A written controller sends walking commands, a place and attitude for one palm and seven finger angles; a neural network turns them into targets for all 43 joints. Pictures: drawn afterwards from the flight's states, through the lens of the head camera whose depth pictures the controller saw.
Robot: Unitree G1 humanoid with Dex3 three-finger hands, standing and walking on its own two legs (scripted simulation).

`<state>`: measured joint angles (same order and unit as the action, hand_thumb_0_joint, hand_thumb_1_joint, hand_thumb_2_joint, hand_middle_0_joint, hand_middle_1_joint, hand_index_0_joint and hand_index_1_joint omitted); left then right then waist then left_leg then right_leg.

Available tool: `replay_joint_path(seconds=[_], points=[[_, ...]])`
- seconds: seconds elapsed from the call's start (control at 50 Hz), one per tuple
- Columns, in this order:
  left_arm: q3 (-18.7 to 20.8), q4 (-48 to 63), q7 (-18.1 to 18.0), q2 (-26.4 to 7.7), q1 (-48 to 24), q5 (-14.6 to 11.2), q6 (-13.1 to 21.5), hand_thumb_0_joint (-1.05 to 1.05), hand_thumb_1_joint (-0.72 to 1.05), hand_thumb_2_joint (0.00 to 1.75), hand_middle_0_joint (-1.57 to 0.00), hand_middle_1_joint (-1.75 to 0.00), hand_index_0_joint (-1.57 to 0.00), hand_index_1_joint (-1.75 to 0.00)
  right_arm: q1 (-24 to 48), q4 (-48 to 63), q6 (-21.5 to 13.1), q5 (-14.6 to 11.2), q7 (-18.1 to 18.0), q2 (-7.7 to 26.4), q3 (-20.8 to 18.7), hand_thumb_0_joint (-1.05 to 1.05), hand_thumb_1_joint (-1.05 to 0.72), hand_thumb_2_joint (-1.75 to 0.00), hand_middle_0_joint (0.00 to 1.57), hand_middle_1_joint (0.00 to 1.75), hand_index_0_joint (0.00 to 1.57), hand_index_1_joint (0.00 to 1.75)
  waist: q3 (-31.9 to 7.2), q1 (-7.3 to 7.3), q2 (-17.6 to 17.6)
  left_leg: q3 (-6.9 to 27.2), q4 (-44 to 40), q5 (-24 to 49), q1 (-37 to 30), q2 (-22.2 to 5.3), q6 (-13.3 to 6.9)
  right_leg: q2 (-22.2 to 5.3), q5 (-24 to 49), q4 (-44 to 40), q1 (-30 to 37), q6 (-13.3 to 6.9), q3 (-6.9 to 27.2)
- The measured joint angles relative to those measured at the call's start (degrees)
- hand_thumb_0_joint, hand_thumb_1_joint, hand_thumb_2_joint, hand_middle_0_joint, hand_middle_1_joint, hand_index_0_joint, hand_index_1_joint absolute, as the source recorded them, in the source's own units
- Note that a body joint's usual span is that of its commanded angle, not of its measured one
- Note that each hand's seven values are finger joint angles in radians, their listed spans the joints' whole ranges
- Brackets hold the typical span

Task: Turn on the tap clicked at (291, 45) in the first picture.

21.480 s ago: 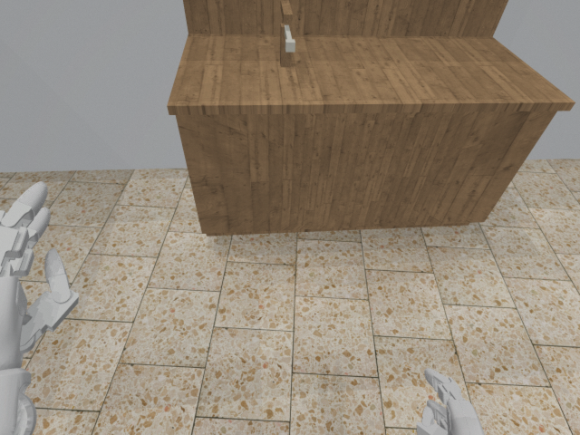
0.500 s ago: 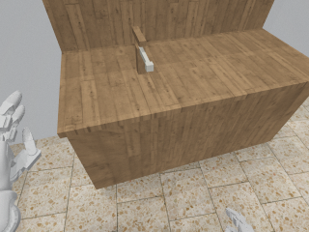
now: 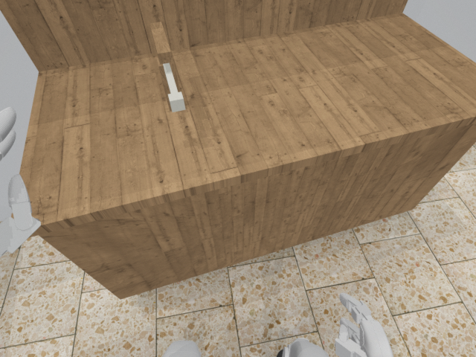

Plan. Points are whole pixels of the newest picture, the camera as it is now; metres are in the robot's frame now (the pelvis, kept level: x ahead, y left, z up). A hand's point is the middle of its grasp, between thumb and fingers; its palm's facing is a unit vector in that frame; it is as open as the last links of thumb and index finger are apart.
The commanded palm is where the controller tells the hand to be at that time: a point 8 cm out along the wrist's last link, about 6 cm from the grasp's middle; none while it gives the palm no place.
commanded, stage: shuffle to correct the standing spot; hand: left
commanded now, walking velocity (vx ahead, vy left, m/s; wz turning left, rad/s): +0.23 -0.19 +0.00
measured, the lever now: (176, 102) +0.55 +0.19 +0.09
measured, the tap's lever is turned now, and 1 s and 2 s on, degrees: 0 0 0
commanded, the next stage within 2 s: come to a stop and stand still in 1.46 s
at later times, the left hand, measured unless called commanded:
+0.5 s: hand (178, 159) +0.31 +0.11 +0.21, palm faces +0.43 -0.78 -0.45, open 7.4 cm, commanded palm +0.25 +0.15 +0.21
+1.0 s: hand (268, 131) +0.37 +0.00 +0.20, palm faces +0.47 -0.78 -0.43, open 7.4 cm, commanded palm +0.31 +0.04 +0.21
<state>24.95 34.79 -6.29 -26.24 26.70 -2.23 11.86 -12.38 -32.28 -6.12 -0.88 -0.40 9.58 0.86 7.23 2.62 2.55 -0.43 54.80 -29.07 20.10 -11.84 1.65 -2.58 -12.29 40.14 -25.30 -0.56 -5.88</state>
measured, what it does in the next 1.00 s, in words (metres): steps to the right: left foot, then right foot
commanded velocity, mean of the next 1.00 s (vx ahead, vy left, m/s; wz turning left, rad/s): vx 0.20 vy -0.09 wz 0.00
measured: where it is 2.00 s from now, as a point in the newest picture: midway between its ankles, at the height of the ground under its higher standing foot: (311, 356)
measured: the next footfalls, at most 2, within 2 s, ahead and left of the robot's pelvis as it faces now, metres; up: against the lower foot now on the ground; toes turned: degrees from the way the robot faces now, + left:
left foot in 0.18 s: +0.11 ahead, +0.09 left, +0.00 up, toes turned +7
right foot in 0.44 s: +0.21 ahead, -0.26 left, +0.00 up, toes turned -6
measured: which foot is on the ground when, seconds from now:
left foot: up 0.00-0.16, down 0.18-0.44, up 0.46-0.66, down 0.68-0.94, up 0.96-1.00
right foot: down 0.00-0.16, up 0.18-0.42, down 0.44-0.70, up 0.72-0.90, down 0.92-1.00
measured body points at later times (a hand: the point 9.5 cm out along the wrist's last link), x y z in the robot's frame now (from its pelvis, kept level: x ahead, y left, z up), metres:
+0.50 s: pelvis +0.09 -0.13 +0.00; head +0.11 -0.14 +0.45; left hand +0.28 +0.15 +0.23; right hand +0.27 -0.35 -0.09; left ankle +0.07 +0.04 -0.67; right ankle +0.17 -0.25 -0.71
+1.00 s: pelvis +0.16 -0.25 +0.01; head +0.17 -0.26 +0.46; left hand +0.34 +0.04 +0.23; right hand +0.34 -0.45 -0.09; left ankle +0.16 -0.08 -0.67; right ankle +0.23 -0.33 -0.71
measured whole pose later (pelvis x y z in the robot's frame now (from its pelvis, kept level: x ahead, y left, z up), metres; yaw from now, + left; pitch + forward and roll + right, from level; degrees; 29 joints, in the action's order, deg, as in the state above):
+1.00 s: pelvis +0.16 -0.25 +0.01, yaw +2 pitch -3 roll +0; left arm 20.6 27.9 -8.4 -21.8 23.8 -1.9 9.0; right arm -12.8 -34.9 -4.5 -0.8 -1.9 10.8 1.4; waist 2.9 1.3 2.7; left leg -0.7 55.9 -27.0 22.6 -6.8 1.1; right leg -0.4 -14.7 38.6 -20.1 -3.6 -7.7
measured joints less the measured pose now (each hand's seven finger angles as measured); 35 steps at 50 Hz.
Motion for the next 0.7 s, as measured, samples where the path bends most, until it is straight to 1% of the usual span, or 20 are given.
replay_joint_path(seconds=[0.04,0.08,0.12,0.16,0.18,0.22,0.24,0.28,0.32,0.38,0.42,0.44,0.46,0.5,0.52,0.56,0.6,0.64,0.68,0.7], points=[[-1.92,-1.80,-0.23,2.18,-3.22,0.25,-1.26,0.01,0.89,0.90,-0.22,-0.30,-0.21,-0.31,1.38,-2.71,0.99,-0.30,-0.41,1.48,-0.46,0.01,-0.90,-0.90,0.20,0.30,0.21,0.30,0.49,0.30,-0.16,0.43,11.05,-3.19,4.36,2.90,-0.85,0.11,-2.01,1.18,0.76,-0.87,-0.76],[-2.78,-2.18,-0.93,3.87,-4.56,0.18,-2.47,0.01,0.89,0.90,-0.22,-0.30,-0.21,-0.31,2.41,-3.95,2.25,-0.32,-0.58,2.35,-0.31,0.01,-0.91,-0.90,0.20,0.30,0.20,0.30,0.52,0.48,-1.76,-1.93,12.25,-3.56,6.35,4.86,-1.33,0.28,-2.19,0.05,1.74,-1.75,-0.69],[-2.77,-1.21,-1.56,4.47,-4.13,-0.36,-3.25,0.01,0.89,0.90,-0.22,-0.30,-0.21,-0.31,2.89,-3.54,3.19,-0.12,-0.74,2.54,-0.04,0.02,-0.91,-0.90,0.20,0.30,0.20,0.30,0.09,-0.02,-3.89,-4.41,4.21,-1.40,5.60,6.08,-1.54,0.65,-2.12,-0.89,2.31,-2.34,-0.50],[-2.61,0.59,-1.98,4.01,-3.09,-1.22,-3.71,0.01,0.89,0.90,-0.22,-0.30,-0.21,-0.31,2.47,-1.90,3.30,0.19,-1.03,2.88,0.03,0.02,-0.91,-0.90,0.20,0.30,0.20,0.30,-0.84,-1.17,-5.21,-6.15,-9.04,4.57,1.98,7.23,-1.38,1.17,-3.67,0.79,2.20,-2.68,-0.89],[-2.48,1.52,-2.11,3.51,-2.82,-1.48,-3.62,0.01,0.89,0.90,-0.22,-0.30,-0.21,-0.31,2.14,-0.85,3.04,0.36,-1.22,3.07,-0.28,0.02,-0.91,-0.90,0.20,0.30,0.20,0.30,-1.33,-1.54,-5.37,-5.86,-12.42,7.73,0.89,7.21,-1.84,1.67,-6.61,3.82,1.37,-2.76,-1.03],[-1.92,1.51,-2.21,2.43,-3.52,-1.09,-2.63,0.01,0.89,0.90,-0.22,-0.30,-0.21,-0.31,2.52,-0.76,2.66,0.58,-1.55,1.61,-1.03,0.02,-0.91,-0.90,0.20,0.30,0.20,0.30,-0.83,-1.61,-7.63,-6.43,-10.52,8.38,-0.26,6.98,-1.57,2.64,-11.75,14.77,-0.95,-2.26,1.84],[-1.58,1.05,-1.94,2.00,-3.86,-0.85,-2.00,0.01,0.89,0.90,-0.22,-0.30,-0.21,-0.31,2.47,-1.01,2.51,0.61,-1.56,0.71,-1.04,0.01,-0.91,-0.90,0.20,0.30,0.20,0.30,-1.03,-1.86,-8.44,-6.34,-10.98,8.13,-1.23,6.75,-1.10,3.17,-12.18,19.82,-2.27,-1.98,2.77],[-1.29,0.57,-1.35,1.44,-4.65,-0.26,-1.67,0.01,0.89,0.90,-0.22,-0.30,-0.21,-0.31,1.54,-0.98,2.36,0.92,-1.14,-0.61,-0.77,0.01,-0.91,-0.90,0.20,0.30,0.20,0.30,-2.04,-2.64,-8.60,-4.90,-13.68,8.74,-2.75,5.79,0.11,3.44,-11.33,25.54,-4.59,-1.36,2.65],[-1.26,0.77,-0.99,1.55,-4.97,-0.01,-1.32,0.01,0.89,0.90,-0.22,-0.30,-0.21,-0.31,0.41,-0.72,2.02,1.00,-0.59,-1.12,-0.42,0.01,-0.91,-0.90,0.20,0.30,0.20,0.30,-2.92,-2.73,-7.26,-3.36,-17.13,10.21,-3.99,4.05,1.26,2.79,-9.51,23.44,-5.56,-1.02,1.82],[-0.45,1.49,-1.09,1.83,-2.76,-0.28,-0.36,0.01,0.89,0.90,-0.21,-0.30,-0.20,-0.31,-1.06,0.52,1.43,0.92,-0.09,-0.92,-0.07,0.01,-0.91,-0.90,0.20,0.30,0.20,0.30,-3.77,-1.94,-4.17,-2.54,-20.20,11.07,-5.44,0.97,2.96,1.28,-6.56,9.21,-3.04,-0.72,0.80],[0.05,0.98,-1.24,1.16,-1.10,-0.29,-0.19,0.01,0.89,0.90,-0.21,-0.30,-0.20,-0.30,-2.00,1.70,1.19,0.76,0.05,-0.38,-0.13,0.01,-0.91,-0.90,0.20,0.30,0.20,0.30,-4.00,-1.38,-1.97,-1.88,-17.70,9.07,-4.97,-0.90,3.13,0.87,-3.82,-1.26,1.12,-0.45,-0.10],[0.34,0.61,-1.42,0.16,-0.72,-0.28,-0.35,0.01,0.89,0.90,-0.21,-0.30,-0.20,-0.30,-2.41,2.21,1.08,0.52,-0.02,-0.23,-0.12,0.01,-0.90,-0.90,0.20,0.30,0.20,0.30,-4.16,-1.29,-1.79,-1.57,-14.08,7.16,-3.62,-1.15,1.94,0.45,-2.50,-5.43,3.29,-0.83,0.15],[-0.10,-0.31,-1.47,0.29,-1.31,-0.10,-0.50,0.01,0.89,0.90,-0.21,-0.30,-0.20,-0.30,-1.82,1.71,1.16,0.21,-0.19,0.32,-0.29,0.01,-0.90,-0.90,0.20,0.30,0.20,0.30,-3.75,-0.94,-0.95,-0.31,-7.74,3.83,-1.35,-1.07,0.97,0.70,-0.54,-4.01,2.62,-0.53,-0.10],[-2.12,-2.67,-1.16,2.08,-3.45,0.09,-1.44,0.01,0.89,0.90,-0.21,-0.30,-0.20,-0.31,0.27,-0.99,1.79,-0.18,-0.85,1.66,-0.65,0.01,-0.90,-0.90,0.20,0.30,0.20,0.30,-2.46,-0.94,0.39,1.87,6.37,-1.14,3.76,1.40,-0.10,0.89,-1.68,-0.05,2.05,-0.70,-1.08],[-3.01,-3.71,-0.98,3.01,-4.14,0.13,-1.89,0.01,0.89,0.90,-0.21,-0.30,-0.21,-0.31,1.02,-2.24,2.11,-0.24,-1.03,2.13,-0.70,0.01,-0.91,-0.90,0.20,0.30,0.20,0.30,-2.10,-0.87,0.44,1.43,11.03,-1.57,5.75,2.66,-0.26,0.89,-2.28,0.16,2.47,-1.03,-1.38],[-3.92,-4.37,-0.96,4.30,-4.07,0.08,-3.10,0.01,0.89,0.90,-0.22,-0.30,-0.21,-0.31,2.10,-3.57,3.05,-0.39,-1.20,2.49,-0.46,0.01,-0.91,-0.90,0.20,0.30,0.20,0.30,-1.57,-0.59,-0.59,-0.99,13.64,-1.16,7.91,4.56,-0.57,0.97,-2.40,-0.98,3.53,-1.81,-1.25],[-4.03,-3.47,-1.17,4.80,-2.92,-0.26,-3.78,0.01,0.89,0.90,-0.22,-0.30,-0.21,-0.31,2.49,-3.58,3.61,-0.25,-1.51,2.21,-0.03,0.01,-0.91,-0.90,0.20,0.30,0.20,0.30,-1.46,-0.64,-2.34,-3.45,8.31,0.12,7.87,5.54,-0.95,1.23,-1.81,-2.67,4.36,-2.40,-1.08],[-3.85,-1.64,-1.55,4.49,-2.01,-0.77,-4.02,0.01,0.89,0.90,-0.22,-0.30,-0.21,-0.31,2.20,-3.02,3.45,0.11,-1.90,1.75,0.36,0.02,-0.91,-0.90,0.20,0.30,0.20,0.30,-1.63,-0.94,-4.19,-5.28,-1.77,3.02,5.39,6.33,-1.12,1.56,-1.77,-3.62,5.03,-2.91,-1.30],[-3.76,0.41,-2.08,3.88,-1.66,-1.17,-3.77,0.01,0.89,0.90,-0.22,-0.30,-0.21,-0.31,1.24,-1.88,2.75,0.48,-2.34,1.89,0.45,0.02,-0.91,-0.90,0.20,0.30,0.20,0.30,-2.34,-1.45,-4.86,-6.20,-13.29,6.74,0.89,7.25,-1.15,2.15,-3.10,-2.31,5.09,-3.19,-2.10],[-3.58,1.13,-2.32,3.44,-2.07,-1.31,-3.45,0.01,0.89,0.90,-0.22,-0.30,-0.21,-0.31,0.92,-1.46,2.31,0.60,-2.58,1.83,0.23,0.02,-0.91,-0.90,0.20,0.30,0.20,0.30,-2.49,-1.53,-5.32,-6.04,-15.39,10.57,-0.04,7.48,-1.66,2.23,-5.40,-0.12,4.66,-3.17,-2.16]])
